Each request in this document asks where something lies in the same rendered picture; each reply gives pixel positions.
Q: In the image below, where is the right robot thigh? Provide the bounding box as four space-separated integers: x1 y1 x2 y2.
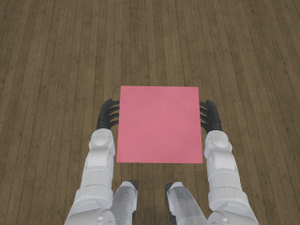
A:
167 186 207 225

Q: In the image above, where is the robot left hand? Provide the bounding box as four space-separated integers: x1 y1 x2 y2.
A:
96 98 120 130

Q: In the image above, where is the robot right forearm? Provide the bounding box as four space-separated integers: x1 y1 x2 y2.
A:
203 130 260 225

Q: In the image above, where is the robot left forearm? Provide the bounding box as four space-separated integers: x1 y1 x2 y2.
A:
64 128 115 225

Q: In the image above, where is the robot right hand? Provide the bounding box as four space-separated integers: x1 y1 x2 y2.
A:
199 99 222 135

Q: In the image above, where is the carton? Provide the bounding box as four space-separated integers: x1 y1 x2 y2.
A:
116 85 203 164

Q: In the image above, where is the robot left upper arm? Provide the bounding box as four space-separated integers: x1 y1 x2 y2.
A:
65 207 116 225

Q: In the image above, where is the right robot foot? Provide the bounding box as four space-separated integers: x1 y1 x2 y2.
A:
165 183 177 224

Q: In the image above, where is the robot right upper arm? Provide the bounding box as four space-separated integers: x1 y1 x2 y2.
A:
206 209 259 225

